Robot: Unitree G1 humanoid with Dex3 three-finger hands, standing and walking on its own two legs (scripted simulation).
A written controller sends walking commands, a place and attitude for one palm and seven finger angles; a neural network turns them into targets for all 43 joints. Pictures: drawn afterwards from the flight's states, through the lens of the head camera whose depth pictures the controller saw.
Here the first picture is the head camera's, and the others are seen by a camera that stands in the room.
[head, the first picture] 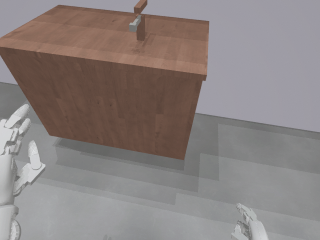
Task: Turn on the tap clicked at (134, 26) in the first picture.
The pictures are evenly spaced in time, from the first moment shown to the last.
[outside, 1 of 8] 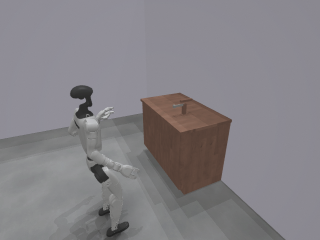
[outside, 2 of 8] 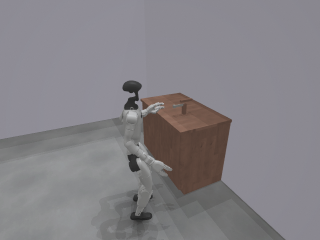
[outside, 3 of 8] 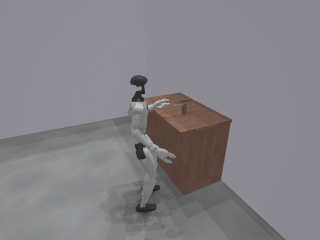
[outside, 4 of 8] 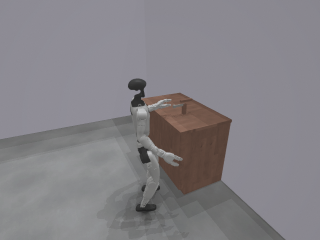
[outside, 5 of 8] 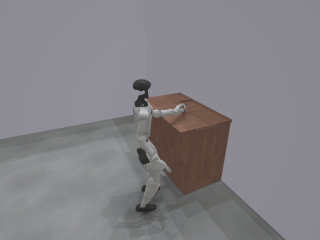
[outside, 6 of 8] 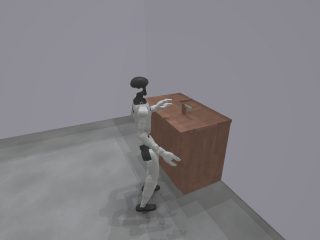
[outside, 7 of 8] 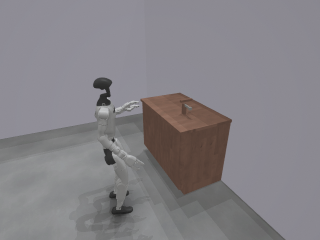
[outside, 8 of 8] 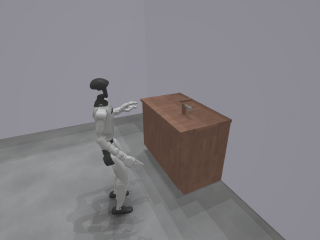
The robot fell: no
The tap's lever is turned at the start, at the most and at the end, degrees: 0 86 86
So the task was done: yes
